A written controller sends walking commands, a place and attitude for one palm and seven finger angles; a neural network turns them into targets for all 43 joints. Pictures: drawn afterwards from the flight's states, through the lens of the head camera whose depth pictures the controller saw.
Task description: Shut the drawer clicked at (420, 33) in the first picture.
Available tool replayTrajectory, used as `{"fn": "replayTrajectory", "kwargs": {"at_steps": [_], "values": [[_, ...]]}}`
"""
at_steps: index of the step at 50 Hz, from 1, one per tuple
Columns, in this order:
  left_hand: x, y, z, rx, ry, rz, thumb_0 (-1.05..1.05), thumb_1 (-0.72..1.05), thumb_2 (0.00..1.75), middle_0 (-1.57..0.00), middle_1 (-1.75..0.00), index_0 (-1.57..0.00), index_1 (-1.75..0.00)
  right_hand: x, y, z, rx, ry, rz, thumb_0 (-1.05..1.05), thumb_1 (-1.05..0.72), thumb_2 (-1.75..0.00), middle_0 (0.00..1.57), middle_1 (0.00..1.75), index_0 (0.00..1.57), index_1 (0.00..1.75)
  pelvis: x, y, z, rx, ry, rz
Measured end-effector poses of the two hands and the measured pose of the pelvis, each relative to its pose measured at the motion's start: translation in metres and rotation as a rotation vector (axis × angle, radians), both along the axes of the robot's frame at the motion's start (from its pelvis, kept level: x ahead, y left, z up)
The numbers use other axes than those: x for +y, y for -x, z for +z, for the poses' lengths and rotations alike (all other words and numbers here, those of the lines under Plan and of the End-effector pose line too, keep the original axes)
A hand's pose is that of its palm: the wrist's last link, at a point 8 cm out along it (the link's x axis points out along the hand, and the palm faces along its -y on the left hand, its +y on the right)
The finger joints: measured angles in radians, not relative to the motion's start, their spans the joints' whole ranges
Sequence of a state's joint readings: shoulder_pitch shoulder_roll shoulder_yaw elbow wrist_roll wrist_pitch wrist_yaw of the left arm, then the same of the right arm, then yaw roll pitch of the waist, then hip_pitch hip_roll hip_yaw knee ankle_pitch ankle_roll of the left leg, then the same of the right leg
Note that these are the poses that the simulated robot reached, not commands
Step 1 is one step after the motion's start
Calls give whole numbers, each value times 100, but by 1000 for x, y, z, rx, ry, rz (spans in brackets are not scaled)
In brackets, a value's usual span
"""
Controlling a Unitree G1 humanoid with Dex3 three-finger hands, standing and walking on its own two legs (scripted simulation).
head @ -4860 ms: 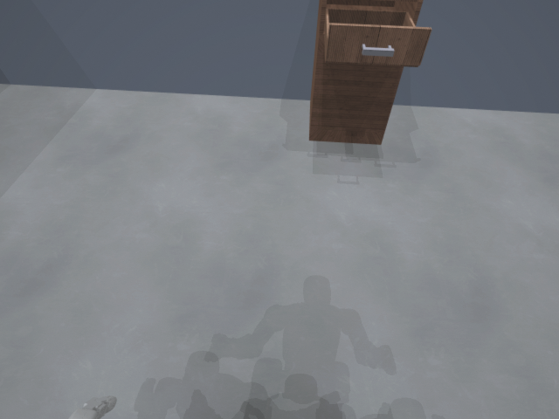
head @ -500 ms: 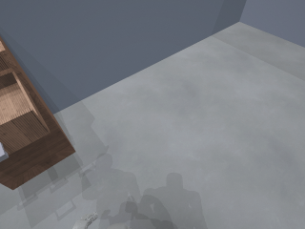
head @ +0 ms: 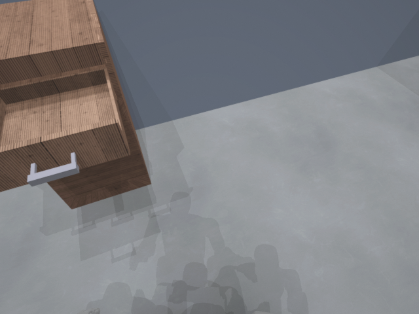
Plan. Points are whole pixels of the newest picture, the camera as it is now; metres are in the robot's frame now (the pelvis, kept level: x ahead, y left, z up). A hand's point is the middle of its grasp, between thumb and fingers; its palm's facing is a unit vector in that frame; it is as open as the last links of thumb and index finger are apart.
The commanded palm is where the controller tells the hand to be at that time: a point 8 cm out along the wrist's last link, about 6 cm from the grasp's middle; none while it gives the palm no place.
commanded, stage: turn to face it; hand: left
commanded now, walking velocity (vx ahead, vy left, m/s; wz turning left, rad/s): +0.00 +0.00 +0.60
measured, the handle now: (54, 167) +0.46 +0.44 -0.08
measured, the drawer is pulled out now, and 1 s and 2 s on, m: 0.30 0.30 0.30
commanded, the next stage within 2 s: take the last steps up to it in 0.46 s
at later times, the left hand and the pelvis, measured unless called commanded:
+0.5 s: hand out of the picture -0.08 +0.15 -0.16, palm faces +0.33 -0.91 -0.25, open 7.3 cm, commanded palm none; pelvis -0.04 -0.04 +0.00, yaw +17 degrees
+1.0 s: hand out of the picture -0.02 +0.20 -0.15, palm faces +0.34 -0.91 -0.22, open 7.4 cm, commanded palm none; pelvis -0.02 +0.00 +0.01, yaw +21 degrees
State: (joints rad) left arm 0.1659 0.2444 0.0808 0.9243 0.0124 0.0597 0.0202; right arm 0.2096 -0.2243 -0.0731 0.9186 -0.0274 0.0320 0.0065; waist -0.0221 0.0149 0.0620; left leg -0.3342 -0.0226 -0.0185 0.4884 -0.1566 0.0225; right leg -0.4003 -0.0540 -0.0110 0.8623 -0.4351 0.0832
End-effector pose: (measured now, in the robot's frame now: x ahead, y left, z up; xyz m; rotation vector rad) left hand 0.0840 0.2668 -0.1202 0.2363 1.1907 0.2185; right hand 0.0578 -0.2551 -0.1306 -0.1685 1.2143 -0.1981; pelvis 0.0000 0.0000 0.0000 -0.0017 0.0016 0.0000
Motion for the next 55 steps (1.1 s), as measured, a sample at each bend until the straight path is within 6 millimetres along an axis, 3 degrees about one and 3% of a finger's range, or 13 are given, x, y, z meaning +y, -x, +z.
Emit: {"fn": "replayTrajectory", "kwargs": {"at_steps": [6,11,16,21,27,32,37,41,45,50,55], "values": [[-32,29,9,-55,-33,57,1,91,89,-20,-30,-20,-30,-29,-15,-21,8,-38,72,0,-90,-90,20,30,20,30,-31,12,-8,-13,-13,90],[-55,68,18,-30,-21,134,1,91,89,-20,-30,-20,-30,-41,-33,-12,10,-48,153,1,-91,-90,20,30,19,30,-45,17,4,-22,-43,161],[-71,102,15,-1,7,201,1,91,89,-20,-30,-21,-30,-41,-46,-6,22,-40,224,1,-91,-90,20,30,19,30,-52,21,8,-19,-54,227],[-75,143,5,48,41,276,1,91,89,-20,-30,-21,-30,-24,-63,-2,34,-22,309,1,-91,-90,20,30,19,30,-48,28,6,-9,-46,273],[-63,203,-19,138,90,371,1,91,89,-20,-30,-21,-30,21,-85,6,-36,3,412,1,-91,-90,20,30,19,30,-30,43,-2,-1,-12,316],[-45,235,-32,197,115,423,1,91,89,-20,-30,-20,-30,54,-80,17,-83,15,467,0,-91,-90,20,30,19,30,-15,53,-3,-23,-5,334],[-32,228,-22,151,125,417,1,91,89,-20,-30,-20,-30,65,-56,21,-61,3,457,0,-90,-90,20,30,20,30,-5,54,7,-35,14,351],[-24,208,-15,100,115,393,1,91,89,-20,-30,-20,-30,57,-32,16,-19,1,414,0,-92,-90,20,30,20,30,0,50,10,-35,5,363],[-20,177,-9,55,100,364,1,91,89,-19,-30,-20,-30,40,-1,6,73,1,368,0,-92,-90,20,30,20,30,1,40,10,-31,-12,369],[-23,125,-2,-3,78,318,1,91,89,-19,-30,-20,-30,18,36,-8,225,-14,307,0,-91,-90,20,30,20,30,-5,18,6,-27,-30,372],[-34,81,-3,-84,51,311,1,91,89,-20,-30,-20,-30,2,46,-26,354,-36,290,0,-91,-90,20,30,20,30,-15,-10,-6,-41,-26,395]]}}
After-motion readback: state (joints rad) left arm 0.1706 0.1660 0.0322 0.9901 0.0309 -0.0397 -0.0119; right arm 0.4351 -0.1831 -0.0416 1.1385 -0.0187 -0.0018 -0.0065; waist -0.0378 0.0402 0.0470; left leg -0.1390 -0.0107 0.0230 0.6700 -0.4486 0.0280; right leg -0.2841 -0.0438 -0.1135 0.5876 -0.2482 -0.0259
